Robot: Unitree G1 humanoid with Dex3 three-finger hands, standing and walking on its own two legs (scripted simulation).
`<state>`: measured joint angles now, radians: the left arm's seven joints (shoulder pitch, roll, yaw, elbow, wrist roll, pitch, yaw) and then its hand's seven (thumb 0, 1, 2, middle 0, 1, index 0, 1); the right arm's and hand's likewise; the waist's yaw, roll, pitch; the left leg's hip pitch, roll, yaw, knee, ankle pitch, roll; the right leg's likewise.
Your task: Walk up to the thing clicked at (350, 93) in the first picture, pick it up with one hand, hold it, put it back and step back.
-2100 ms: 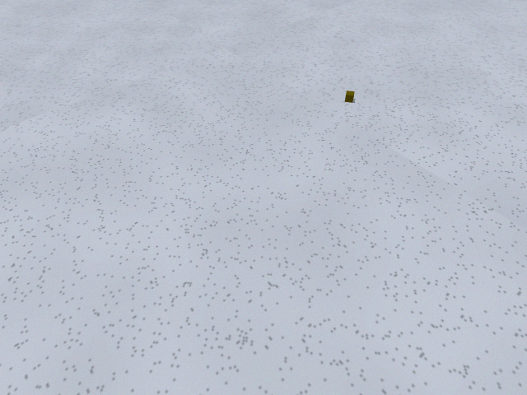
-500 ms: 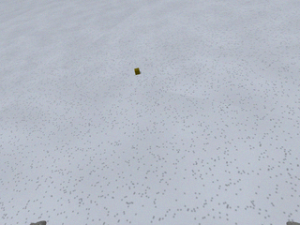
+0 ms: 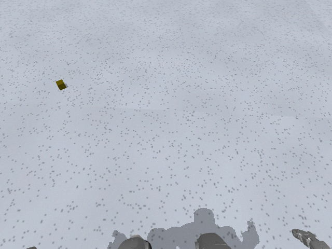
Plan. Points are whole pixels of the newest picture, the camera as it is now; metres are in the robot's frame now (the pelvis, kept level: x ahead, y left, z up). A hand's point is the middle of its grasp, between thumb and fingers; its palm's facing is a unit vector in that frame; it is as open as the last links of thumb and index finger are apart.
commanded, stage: walk up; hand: left
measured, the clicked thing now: (61, 84) +1.38 +0.76 -0.73
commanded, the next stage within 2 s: none
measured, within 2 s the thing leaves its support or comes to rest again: neither
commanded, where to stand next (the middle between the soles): +0.97 +0.99 m, yaw -62 degrees
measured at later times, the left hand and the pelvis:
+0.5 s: hand (30, 153) +0.42 +0.41 -0.11, palm faces -0.17 -0.82 -0.55, open 7.4 cm; pelvis +0.27 +0.14 -0.01, yaw -15 degrees
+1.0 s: hand (23, 86) +0.73 +0.54 -0.12, palm faces -0.51 -0.67 -0.54, open 7.4 cm; pelvis +0.50 +0.33 +0.00, yaw -29 degrees
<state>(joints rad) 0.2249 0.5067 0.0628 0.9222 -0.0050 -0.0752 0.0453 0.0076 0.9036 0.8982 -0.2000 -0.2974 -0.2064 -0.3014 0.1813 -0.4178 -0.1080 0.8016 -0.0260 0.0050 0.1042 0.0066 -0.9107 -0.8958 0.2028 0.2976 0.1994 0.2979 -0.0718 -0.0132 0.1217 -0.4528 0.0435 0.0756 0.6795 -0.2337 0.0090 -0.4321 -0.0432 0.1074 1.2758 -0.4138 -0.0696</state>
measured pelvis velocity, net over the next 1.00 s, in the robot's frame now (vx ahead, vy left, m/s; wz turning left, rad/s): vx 0.50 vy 0.33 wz -0.51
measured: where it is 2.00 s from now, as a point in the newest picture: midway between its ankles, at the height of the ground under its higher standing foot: (54, 147)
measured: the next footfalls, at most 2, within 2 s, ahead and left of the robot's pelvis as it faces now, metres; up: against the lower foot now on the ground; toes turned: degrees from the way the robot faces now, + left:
right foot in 0.32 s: +0.32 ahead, -0.03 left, +0.00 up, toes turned -22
left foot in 0.66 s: +0.54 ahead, +0.39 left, +0.00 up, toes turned -18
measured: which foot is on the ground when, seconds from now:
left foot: down 0.00-0.32, up 0.34-0.64, down 0.66-1.00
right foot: up 0.00-0.30, down 0.32-0.70, up 0.72-1.00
